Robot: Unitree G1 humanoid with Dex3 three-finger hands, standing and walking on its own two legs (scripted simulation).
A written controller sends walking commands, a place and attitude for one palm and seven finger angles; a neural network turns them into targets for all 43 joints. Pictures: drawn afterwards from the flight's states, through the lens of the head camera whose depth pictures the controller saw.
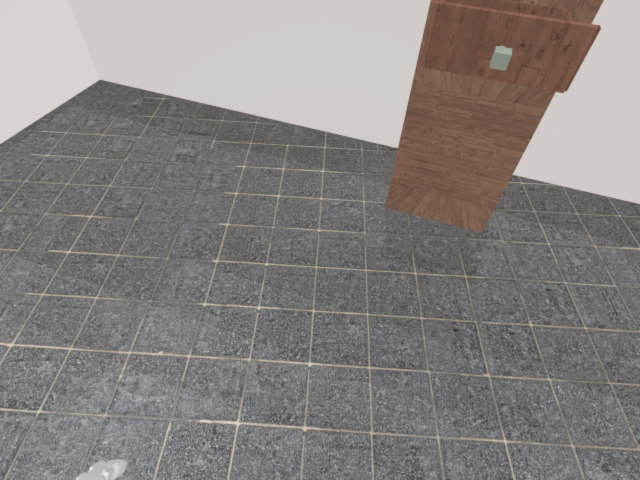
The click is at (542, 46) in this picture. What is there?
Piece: drawer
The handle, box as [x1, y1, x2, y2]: [489, 45, 511, 70]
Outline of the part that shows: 496,46 489,67 505,70 511,55 511,48 507,48 500,45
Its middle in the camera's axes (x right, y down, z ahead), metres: +0.45 -0.46 +0.97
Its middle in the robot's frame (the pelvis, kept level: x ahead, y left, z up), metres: +1.06 -0.40 +0.06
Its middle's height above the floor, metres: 0.83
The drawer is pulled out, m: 0.19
